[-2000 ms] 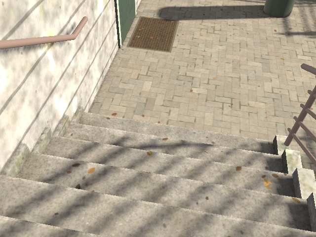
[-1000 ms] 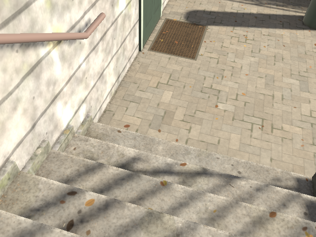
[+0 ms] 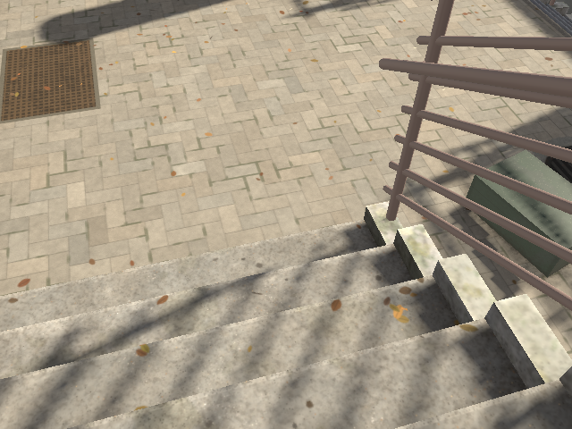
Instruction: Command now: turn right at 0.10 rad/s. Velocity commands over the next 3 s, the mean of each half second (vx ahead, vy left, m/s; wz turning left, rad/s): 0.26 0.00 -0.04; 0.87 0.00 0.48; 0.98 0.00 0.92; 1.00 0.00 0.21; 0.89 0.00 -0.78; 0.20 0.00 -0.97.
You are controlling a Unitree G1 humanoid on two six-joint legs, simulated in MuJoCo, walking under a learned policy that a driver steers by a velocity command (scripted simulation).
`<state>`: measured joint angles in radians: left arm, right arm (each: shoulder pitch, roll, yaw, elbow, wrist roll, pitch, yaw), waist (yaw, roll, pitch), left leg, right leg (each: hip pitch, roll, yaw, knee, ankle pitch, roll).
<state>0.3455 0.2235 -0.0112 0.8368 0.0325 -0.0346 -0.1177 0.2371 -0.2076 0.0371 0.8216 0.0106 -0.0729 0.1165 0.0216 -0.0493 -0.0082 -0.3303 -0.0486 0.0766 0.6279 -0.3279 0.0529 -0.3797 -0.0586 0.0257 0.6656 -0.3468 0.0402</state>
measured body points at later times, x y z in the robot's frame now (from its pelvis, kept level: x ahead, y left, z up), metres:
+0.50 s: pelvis +0.07 -0.02 +0.00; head +0.08 -0.03 +0.45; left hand +0.22 +0.23 -0.11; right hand +0.08 -0.31 -0.14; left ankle +0.00 +0.09 -0.72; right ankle +0.03 -0.14 -0.72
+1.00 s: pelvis +0.32 +0.01 -0.18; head +0.34 +0.03 +0.27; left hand +0.24 +0.26 -0.33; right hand +0.46 -0.24 -0.31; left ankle +0.32 +0.04 -0.89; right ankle +0.19 -0.16 -0.63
